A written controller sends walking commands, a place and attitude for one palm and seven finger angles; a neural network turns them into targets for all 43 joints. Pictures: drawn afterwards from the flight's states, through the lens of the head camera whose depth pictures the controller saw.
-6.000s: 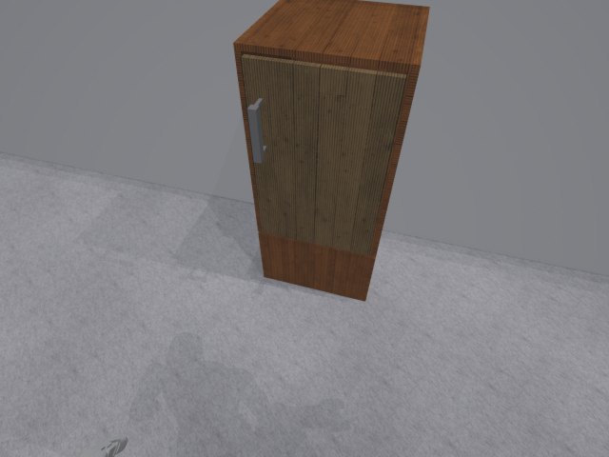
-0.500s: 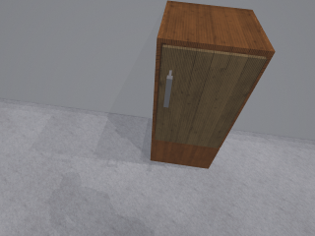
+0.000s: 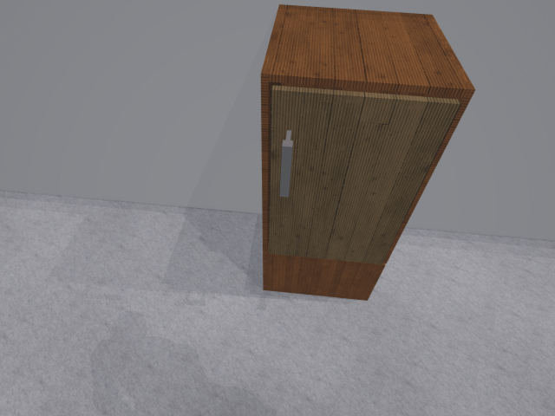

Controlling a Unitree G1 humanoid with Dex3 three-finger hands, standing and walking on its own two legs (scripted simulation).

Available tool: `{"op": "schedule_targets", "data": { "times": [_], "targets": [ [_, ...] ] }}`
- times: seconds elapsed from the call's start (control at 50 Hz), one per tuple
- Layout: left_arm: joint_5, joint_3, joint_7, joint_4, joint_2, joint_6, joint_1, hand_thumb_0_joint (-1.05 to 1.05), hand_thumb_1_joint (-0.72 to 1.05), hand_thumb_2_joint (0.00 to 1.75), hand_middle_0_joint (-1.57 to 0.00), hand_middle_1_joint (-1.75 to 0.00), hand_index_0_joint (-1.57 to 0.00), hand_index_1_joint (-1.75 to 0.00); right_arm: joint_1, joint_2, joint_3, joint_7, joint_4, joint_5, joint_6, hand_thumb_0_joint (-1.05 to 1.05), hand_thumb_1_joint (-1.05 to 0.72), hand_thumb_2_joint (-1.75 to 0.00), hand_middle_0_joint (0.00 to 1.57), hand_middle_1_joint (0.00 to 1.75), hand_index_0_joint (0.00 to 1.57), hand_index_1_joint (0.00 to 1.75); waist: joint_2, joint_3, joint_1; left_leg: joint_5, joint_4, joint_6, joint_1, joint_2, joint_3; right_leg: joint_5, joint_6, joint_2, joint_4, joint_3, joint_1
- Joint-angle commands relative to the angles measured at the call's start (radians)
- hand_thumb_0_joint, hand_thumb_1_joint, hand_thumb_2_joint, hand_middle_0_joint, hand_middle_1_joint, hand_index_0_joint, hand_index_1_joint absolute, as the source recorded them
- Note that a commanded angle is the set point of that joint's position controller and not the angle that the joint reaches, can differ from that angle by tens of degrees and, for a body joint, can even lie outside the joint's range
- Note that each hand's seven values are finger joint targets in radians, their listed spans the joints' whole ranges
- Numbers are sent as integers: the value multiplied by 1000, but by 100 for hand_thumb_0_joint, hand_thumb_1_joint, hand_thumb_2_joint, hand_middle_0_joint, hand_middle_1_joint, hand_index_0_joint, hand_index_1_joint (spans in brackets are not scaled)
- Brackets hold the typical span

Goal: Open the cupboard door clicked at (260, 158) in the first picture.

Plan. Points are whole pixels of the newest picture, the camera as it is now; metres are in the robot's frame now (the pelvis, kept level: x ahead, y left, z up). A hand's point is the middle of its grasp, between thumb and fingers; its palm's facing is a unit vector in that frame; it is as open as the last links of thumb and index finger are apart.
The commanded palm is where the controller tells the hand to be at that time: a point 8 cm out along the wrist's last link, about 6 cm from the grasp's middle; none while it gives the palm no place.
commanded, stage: shuffle to correct the standing spot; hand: left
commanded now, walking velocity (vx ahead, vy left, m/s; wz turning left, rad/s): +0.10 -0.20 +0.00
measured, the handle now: (286, 164) +0.65 +0.02 -0.04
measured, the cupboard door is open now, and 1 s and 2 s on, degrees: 0 0 0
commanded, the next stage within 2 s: come to a stop and stand still in 0.80 s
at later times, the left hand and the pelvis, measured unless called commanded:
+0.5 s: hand out of the picture +0.05 +0.06 -0.18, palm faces +0.03 -0.99 -0.11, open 7.3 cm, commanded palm none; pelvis +0.06 -0.09 +0.00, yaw -1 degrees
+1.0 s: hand (273, 402) +0.18 +0.02 -0.17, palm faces -0.06 -0.98 -0.20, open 7.4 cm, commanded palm none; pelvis +0.11 -0.18 +0.00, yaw -3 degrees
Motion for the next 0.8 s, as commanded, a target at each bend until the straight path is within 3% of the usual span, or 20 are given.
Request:
{"op": "schedule_targets", "data": {
  "times": [0.0,0.06,0.12,0.14,0.16,0.18,0.2,0.24,0.28,0.34,0.44,0.48,0.54,0.56,0.58,0.6,0.64,0.68,0.74,0.78],
  "targets": [
    [9,29,-17,-78,56,2,8,0,90,90,-20,-30,-20,-30,132,-184,-49,-23,-20,-8,0,0,-90,-90,20,30,20,30,132,104,-41,182,-181,158,63,360,-353,-147,-27,0,220,-42,-302],
    [5,42,-29,-119,51,1,-26,0,90,90,-20,-30,-20,-30,130,-190,-55,-25,-29,-15,-5,0,-90,-90,20,30,20,30,132,82,-39,317,-149,183,45,393,-332,-178,-35,-35,269,-11,-316],
    [1,51,-40,-91,37,-7,86,0,90,90,-20,-30,-20,-30,53,-194,-58,-23,-46,-11,-5,0,-90,-90,20,30,20,30,93,16,30,267,-33,93,-100,297,-181,36,-33,-6,1,-69,-33],
    [5,58,-36,-76,65,-12,133,0,90,90,-20,-30,-20,-30,62,-172,-57,-19,-43,-4,-5,0,-90,-90,20,30,20,30,16,-15,47,151,65,46,-202,222,-110,131,-37,-32,-97,-25,118],
    [10,68,-26,-60,132,-16,184,0,90,90,-20,-30,-20,-30,69,-116,-45,-15,-54,7,-8,0,-90,-90,20,30,20,30,-212,-40,61,-72,243,-2,-356,100,23,217,-81,-184,-155,176,246],
    [2,72,-15,-58,177,-11,218,0,90,90,-20,-30,-20,-30,29,-88,-38,-12,-84,6,1,0,-90,-90,20,30,20,30,-333,-25,85,-344,464,-20,-432,38,61,283,-173,-311,-238,317,225],
    [-3,68,-9,-64,173,-7,211,0,90,90,-20,-30,-20,-30,20,-102,-46,-10,-86,6,9,0,-90,-90,20,30,20,30,-238,-16,87,-369,615,-13,-445,56,4,162,-241,-325,-263,327,162],
    [0,63,-4,-93,118,-6,106,0,90,90,-20,-30,-20,-30,-4,-98,-54,-1,-70,4,18,0,-90,-90,20,30,20,30,-140,105,42,-243,742,-11,-472,96,-21,62,-252,-266,-302,273,12],
    [4,53,4,-110,87,-19,59,0,90,90,-20,-30,-20,-30,11,-71,-54,12,-65,1,23,0,-90,-90,20,30,20,30,-45,109,4,-163,745,-21,-439,106,-14,183,-240,-224,-292,161,-42],
    [7,48,6,-110,95,-33,80,0,90,90,-20,-30,-20,-30,1,-60,-53,13,-76,3,24,0,-90,-90,20,30,20,30,-40,50,-1,-116,644,-40,-415,91,19,448,-241,-181,-256,96,19],
    [10,56,0,-103,115,-23,118,0,90,90,-20,-30,-20,-30,-68,-68,-52,-1,-113,7,12,0,-90,-90,20,30,20,30,-42,-19,21,-126,446,-42,-410,79,51,657,-254,-170,-194,128,156],
    [12,56,-1,-100,110,-19,127,0,90,90,-20,-30,-20,-30,-68,-67,-49,-8,-121,9,3,0,-90,-90,20,30,20,30,-61,-32,20,-125,360,-31,-366,76,58,737,-250,-166,-152,137,173],
    [-1,55,-12,-124,107,-12,60,0,90,90,-20,-30,-20,-30,118,-100,-53,-30,-68,7,-11,0,-90,-90,20,30,20,30,-6,-104,-75,151,32,-6,-14,84,42,718,-157,-81,59,64,47],
    [-9,54,-20,-127,75,-12,83,0,90,90,-20,-30,-20,-30,194,-172,-66,-42,-53,-4,-17,0,-90,-90,20,30,20,30,119,-131,-102,352,-37,68,178,264,-178,427,-83,-1,259,22,-138],
    [-14,45,-23,-146,44,-12,97,0,90,90,-20,-30,-20,-30,214,-246,-79,-46,-57,-3,-14,0,-90,-90,20,30,20,30,330,-117,-89,675,-77,224,254,572,-544,-231,-23,77,562,-40,-400],
    [5,64,-16,-158,116,2,90,0,90,90,-20,-30,-20,-30,178,-255,-74,-40,-84,2,4,0,-90,-90,20,30,20,30,168,-68,-88,540,-103,307,126,629,-568,-284,-25,37,731,72,-416],
    [25,77,-25,-157,92,18,45,0,90,90,-20,-30,-20,-30,15,-189,-55,-39,-130,-4,-6,0,-90,-90,20,30,20,30,114,93,-12,282,-196,227,-145,513,-443,-146,-12,-1,781,91,-424],
    [23,77,-41,-149,77,29,59,0,90,90,-20,-30,-20,-30,-53,-159,-45,-32,-145,-3,-18,0,-90,-90,20,30,20,30,111,122,30,295,-218,170,-230,424,-289,-14,12,-24,773,81,-386],
    [11,72,-39,-130,50,48,95,0,90,90,-20,-30,-20,-30,-39,-178,-54,-24,-139,-4,-17,0,-90,-90,20,30,20,30,122,5,41,419,-158,112,-171,332,-92,49,41,-23,694,36,-316],
    [12,69,-36,-134,47,49,67,0,90,90,-20,-30,-20,-30,-3,-183,-62,-18,-133,-6,-11,0,-90,-90,20,30,20,30,156,-20,20,481,-135,92,-129,306,-59,56,57,-24,610,-2,-316]
  ]
}}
